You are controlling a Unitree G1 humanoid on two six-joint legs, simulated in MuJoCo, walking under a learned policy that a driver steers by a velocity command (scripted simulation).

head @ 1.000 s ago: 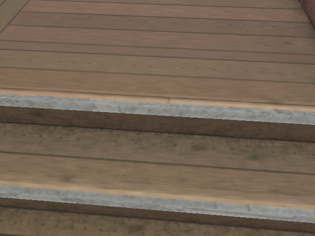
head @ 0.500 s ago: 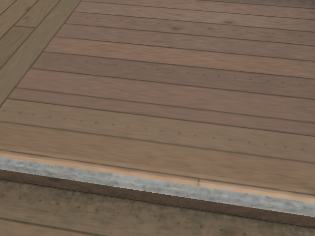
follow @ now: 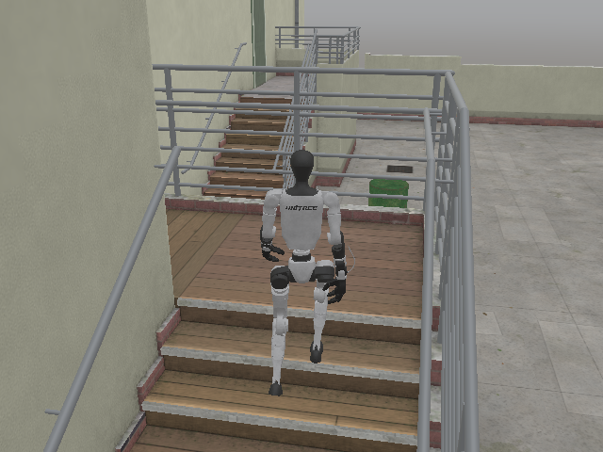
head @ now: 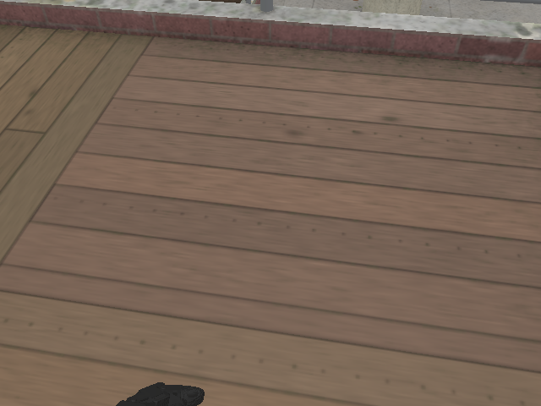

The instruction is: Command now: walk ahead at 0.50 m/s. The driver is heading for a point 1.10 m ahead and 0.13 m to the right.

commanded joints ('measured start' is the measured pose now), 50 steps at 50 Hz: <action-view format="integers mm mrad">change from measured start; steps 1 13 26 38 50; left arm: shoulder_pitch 550 563 718 371 11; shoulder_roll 242 -1 173 119 216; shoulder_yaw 91 3 65 99 108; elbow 191 391 298 176 25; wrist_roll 21 79 11 -23 -95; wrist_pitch -31 -65 -135 -98 -124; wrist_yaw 43 14 -43 -3 18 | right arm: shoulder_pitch -101 -434 -331 -460 -108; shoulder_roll -73 11 -94 -92 -111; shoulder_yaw -43 67 26 -16 -51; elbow -54 -271 -314 -249 -254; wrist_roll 40 20 45 20 52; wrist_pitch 1 43 80 -54 -24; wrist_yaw -22 -65 -59 -101 -46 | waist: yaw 176 24 -38 146 -87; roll -289 -76 -66 -21 -178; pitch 53 118 -308 -49 -51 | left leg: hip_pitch -765 -1299 89 -282 13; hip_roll -105 11 16 66 -12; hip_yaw -243 -20 -60 104 146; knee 919 1329 316 -426 -277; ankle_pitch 110 13 92 534 -69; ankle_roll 53 195 187 12 -76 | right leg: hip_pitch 616 634 591 246 580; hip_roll -244 -184 -193 -68 -152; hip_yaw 943 323 192 234 247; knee -810 -919 -599 244 -739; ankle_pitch -343 249 1679 240 561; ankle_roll -178 -118 16 170 -7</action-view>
